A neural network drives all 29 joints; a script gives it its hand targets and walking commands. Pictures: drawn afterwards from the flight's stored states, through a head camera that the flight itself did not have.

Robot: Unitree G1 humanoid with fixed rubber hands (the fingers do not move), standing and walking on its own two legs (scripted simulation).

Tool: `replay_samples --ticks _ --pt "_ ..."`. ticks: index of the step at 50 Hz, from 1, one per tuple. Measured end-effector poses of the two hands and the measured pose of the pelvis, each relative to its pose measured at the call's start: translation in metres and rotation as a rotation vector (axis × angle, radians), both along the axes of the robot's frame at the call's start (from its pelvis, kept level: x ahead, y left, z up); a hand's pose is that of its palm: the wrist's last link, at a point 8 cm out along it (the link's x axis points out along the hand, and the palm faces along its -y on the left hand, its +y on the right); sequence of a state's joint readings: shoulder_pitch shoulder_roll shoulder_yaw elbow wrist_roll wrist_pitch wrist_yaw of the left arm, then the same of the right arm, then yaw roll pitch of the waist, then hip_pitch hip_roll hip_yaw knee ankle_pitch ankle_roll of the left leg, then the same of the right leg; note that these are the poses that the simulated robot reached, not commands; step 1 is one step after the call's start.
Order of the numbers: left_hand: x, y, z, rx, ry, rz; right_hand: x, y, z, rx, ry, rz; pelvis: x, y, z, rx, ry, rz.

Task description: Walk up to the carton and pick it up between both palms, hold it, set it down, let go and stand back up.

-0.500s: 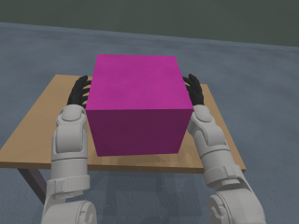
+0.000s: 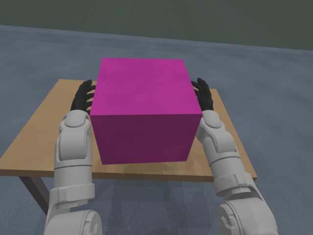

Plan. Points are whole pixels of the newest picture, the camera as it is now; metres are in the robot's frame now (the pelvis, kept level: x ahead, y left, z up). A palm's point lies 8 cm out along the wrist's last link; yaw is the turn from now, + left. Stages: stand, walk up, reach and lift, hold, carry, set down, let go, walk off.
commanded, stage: hold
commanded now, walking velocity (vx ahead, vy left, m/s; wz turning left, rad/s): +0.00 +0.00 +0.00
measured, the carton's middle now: (144, 109) +0.38 +0.01 +0.17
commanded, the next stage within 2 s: none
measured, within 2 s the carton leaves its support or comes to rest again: neither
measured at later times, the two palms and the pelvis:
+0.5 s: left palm (81, 112) +0.36 +0.16 +0.18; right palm (204, 110) +0.36 -0.15 +0.18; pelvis +0.00 +0.00 +0.00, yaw +0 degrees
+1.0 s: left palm (76, 113) +0.36 +0.17 +0.18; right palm (198, 111) +0.37 -0.13 +0.17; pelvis +0.00 +0.00 +0.00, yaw +1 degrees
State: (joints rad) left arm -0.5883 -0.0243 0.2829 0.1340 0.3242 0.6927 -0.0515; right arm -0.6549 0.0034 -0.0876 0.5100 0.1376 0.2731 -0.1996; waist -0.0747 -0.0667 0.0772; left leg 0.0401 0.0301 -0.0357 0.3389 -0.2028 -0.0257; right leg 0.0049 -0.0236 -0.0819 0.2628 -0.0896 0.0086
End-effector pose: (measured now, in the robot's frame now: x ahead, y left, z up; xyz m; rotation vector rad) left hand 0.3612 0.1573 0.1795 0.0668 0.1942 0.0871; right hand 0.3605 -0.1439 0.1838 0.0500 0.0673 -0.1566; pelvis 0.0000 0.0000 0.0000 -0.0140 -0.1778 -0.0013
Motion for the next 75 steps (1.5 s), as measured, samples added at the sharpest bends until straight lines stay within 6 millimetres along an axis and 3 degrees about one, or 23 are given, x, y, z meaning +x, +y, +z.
replay_samples --ticks 75 --pt "0.0 0.006 -0.002 0.011 0.0 0.021 0.005 0.006 -0.01 0.001 -0.001 0.02 0.005 0.003 0.0 -0.004 0.002 0.01"
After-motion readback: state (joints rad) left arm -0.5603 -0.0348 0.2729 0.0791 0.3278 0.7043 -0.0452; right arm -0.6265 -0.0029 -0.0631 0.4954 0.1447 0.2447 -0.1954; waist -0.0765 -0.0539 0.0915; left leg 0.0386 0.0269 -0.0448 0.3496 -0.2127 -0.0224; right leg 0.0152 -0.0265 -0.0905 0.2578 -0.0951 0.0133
